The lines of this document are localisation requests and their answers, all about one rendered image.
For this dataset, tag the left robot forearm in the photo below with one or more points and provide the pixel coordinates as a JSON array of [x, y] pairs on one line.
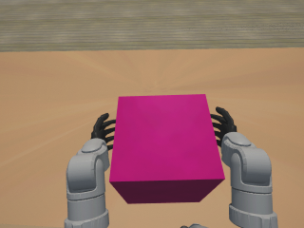
[[85, 186]]

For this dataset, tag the robot right hand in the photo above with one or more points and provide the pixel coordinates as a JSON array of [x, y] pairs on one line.
[[225, 126]]

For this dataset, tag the robot left hand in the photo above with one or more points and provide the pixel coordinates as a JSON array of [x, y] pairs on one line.
[[99, 131]]

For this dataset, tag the carton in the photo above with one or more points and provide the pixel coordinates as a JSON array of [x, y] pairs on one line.
[[164, 149]]

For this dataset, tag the right robot forearm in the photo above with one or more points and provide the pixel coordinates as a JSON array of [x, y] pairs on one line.
[[251, 182]]

